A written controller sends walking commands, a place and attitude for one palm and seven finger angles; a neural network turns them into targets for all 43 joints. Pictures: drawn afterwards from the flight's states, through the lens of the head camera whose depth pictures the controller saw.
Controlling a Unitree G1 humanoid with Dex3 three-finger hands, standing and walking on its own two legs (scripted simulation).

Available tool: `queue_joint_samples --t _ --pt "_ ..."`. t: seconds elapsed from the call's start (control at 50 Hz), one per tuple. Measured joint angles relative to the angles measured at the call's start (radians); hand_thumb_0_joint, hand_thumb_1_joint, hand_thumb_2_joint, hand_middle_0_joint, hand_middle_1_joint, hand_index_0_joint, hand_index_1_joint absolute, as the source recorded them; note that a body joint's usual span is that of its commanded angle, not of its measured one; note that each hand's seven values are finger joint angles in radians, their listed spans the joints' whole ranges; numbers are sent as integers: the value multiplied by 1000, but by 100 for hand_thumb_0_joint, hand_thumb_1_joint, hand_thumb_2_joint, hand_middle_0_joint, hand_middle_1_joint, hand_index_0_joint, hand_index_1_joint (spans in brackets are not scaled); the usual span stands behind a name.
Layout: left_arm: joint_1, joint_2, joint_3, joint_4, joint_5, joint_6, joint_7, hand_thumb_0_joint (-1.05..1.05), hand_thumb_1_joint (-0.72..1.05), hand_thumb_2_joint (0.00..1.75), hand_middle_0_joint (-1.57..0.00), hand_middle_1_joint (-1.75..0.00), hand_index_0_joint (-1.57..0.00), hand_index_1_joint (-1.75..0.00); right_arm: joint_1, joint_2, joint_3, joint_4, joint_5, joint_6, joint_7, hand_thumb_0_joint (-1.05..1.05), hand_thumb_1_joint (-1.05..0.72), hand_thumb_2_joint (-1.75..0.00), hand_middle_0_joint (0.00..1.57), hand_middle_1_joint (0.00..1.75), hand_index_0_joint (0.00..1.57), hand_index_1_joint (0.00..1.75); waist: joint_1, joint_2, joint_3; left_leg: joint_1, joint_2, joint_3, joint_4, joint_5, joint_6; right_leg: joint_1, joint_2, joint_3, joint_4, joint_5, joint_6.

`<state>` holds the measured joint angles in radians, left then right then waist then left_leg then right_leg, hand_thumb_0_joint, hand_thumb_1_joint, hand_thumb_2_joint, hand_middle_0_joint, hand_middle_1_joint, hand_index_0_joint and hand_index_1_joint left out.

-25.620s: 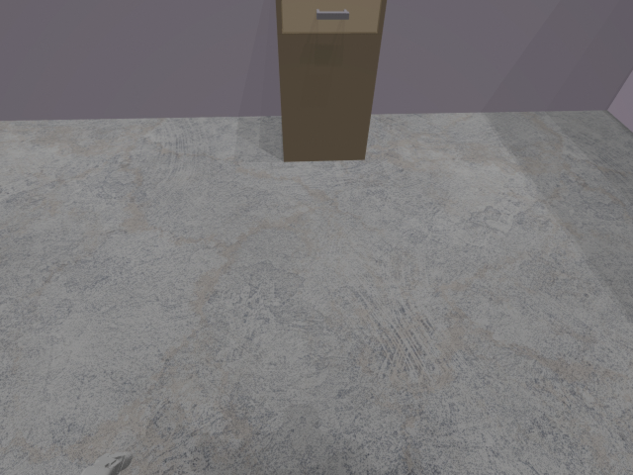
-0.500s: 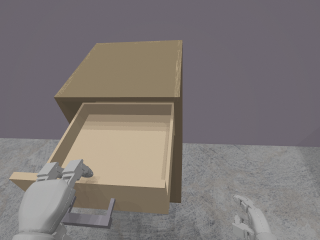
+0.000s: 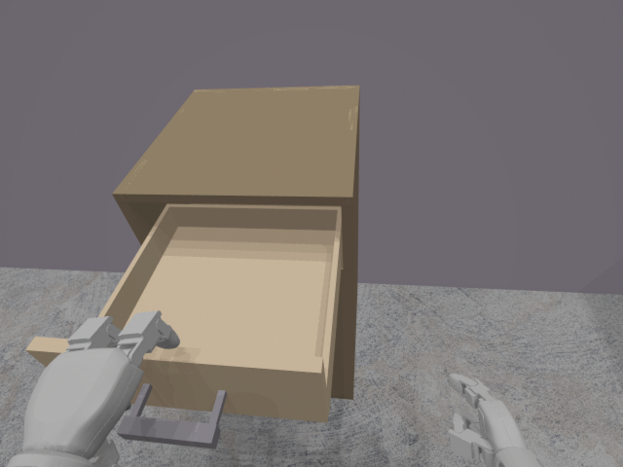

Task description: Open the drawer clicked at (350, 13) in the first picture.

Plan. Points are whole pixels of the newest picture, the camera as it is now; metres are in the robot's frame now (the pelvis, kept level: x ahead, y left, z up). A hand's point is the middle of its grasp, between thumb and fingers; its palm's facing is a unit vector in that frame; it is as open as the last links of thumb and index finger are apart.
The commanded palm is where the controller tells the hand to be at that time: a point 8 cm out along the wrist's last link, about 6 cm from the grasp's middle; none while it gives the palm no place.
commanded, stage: draw the hand back to the body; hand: left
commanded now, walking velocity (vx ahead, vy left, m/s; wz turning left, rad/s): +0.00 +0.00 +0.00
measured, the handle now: (175, 413) +0.18 +0.23 -0.03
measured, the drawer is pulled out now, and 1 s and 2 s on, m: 0.30 0.30 0.30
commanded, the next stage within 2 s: step back with the hand held close in 1.52 s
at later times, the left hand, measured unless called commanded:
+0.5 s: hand (95, 392) +0.14 +0.25 +0.12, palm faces +0.06 -0.12 -0.99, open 13.8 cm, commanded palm +0.12 +0.25 +0.18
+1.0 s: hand (93, 350) +0.17 +0.24 +0.17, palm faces +0.37 -0.84 -0.39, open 11.5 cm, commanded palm +0.11 +0.28 +0.19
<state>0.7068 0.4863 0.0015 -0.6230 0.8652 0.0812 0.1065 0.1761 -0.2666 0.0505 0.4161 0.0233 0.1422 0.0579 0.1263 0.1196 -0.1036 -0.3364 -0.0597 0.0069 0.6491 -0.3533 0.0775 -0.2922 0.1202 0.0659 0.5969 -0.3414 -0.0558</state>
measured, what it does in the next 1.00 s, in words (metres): stands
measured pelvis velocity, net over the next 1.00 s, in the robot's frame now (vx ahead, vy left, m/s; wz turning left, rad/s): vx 0.00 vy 0.01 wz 0.06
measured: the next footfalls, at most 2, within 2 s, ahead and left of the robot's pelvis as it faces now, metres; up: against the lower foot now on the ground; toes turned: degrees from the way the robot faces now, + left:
none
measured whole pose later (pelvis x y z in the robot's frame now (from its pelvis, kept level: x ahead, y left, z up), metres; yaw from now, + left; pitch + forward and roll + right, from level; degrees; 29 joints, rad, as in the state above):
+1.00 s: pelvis +0.00 +0.01 +0.01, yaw +3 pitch -1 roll -1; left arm 0.61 0.34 0.26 -0.54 -0.09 -0.10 0.10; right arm 0.21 -0.22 0.03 0.59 0.02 -0.09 -0.04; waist 0.03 0.07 -0.01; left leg -0.21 -0.10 -0.04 0.51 -0.28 0.08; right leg -0.16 0.08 0.03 0.46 -0.29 -0.04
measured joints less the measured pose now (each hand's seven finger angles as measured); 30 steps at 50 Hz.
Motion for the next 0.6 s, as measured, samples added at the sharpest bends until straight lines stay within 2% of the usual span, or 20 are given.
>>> queue_joint_samples --t 0.08,0.16,0.34,0.4,0.54,0.58,0.6 --pt "-21 4 11 -4 6 -20 5 0 -49 30 -32 -120 -32 -121 8 -3 -6 3 -10 -4 -11 1 -90 -90 20 30 20 30 6 2 3 -2 2 -5 9 -4 0 3 2 -5 -1 0 -1" --pt "-38 12 34 0 1 -34 8 0 -49 30 -32 -120 -32 -121 7 -1 -7 16 -8 -5 -16 1 -90 -90 20 30 20 30 -2 0 3 4 0 -4 4 -3 0 8 0 -4 -3 -1 0" --pt "-29 50 94 31 -53 -17 -21 0 -49 30 -32 -120 -32 -120 2 -5 -5 28 4 -4 -26 1 -90 -90 20 30 20 30 -21 -6 12 25 -4 -5 -24 10 4 30 -5 -3 -32 12 5" --pt "-18 51 96 17 -63 -27 -27 0 -49 30 -32 -120 -32 -120 5 -12 -9 25 3 -7 -32 1 -90 -90 20 30 20 30 -19 -6 14 24 -5 -7 -28 14 7 32 -7 -4 -40 17 9" --pt "-30 68 110 6 -43 -62 -19 0 -49 30 -32 -120 -32 -120 1 -15 -18 23 -2 -8 -40 1 -90 -90 20 30 19 30 -6 -9 24 12 -11 -8 -23 19 14 22 -13 -7 -38 21 16" --pt "-47 -3 136 24 -388 -93 -18 -1 -49 30 -31 -120 -32 -120 -8 2 -22 32 6 -51 -55 1 -90 -90 20 30 20 30 -36 -8 64 41 -23 -20 -31 25 18 53 -24 -19 -41 18 19" --pt "-52 -51 145 37 -520 -107 -14 -1 -48 31 -31 -120 -32 -120 -7 15 -22 37 9 -84 -65 1 -90 -90 20 30 20 30 -48 -13 80 57 -29 -22 -40 29 18 65 -30 -21 -41 16 20"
